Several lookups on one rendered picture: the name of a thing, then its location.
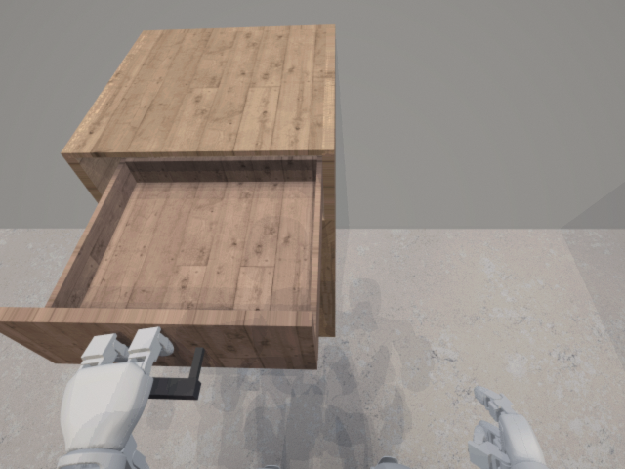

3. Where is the cabinet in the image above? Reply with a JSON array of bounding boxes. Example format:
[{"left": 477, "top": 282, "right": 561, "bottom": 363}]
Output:
[{"left": 61, "top": 24, "right": 336, "bottom": 337}]

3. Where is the robot right shin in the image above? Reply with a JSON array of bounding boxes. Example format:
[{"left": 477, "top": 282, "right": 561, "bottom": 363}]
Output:
[{"left": 377, "top": 456, "right": 398, "bottom": 465}]

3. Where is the handle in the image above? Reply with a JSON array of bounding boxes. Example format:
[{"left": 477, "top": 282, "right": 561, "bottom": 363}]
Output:
[{"left": 127, "top": 346, "right": 205, "bottom": 400}]

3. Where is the left robot hand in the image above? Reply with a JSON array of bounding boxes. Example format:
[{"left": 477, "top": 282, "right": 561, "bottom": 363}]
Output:
[{"left": 61, "top": 326, "right": 174, "bottom": 469}]

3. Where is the right robot hand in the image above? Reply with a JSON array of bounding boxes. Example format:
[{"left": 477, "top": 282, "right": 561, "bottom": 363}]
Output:
[{"left": 468, "top": 386, "right": 547, "bottom": 469}]

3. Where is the robot left forearm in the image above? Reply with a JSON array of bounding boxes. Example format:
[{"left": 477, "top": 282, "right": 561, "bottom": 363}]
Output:
[{"left": 57, "top": 448, "right": 127, "bottom": 469}]

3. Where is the drawer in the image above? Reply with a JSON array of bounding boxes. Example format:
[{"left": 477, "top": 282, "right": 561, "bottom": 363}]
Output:
[{"left": 0, "top": 156, "right": 323, "bottom": 370}]

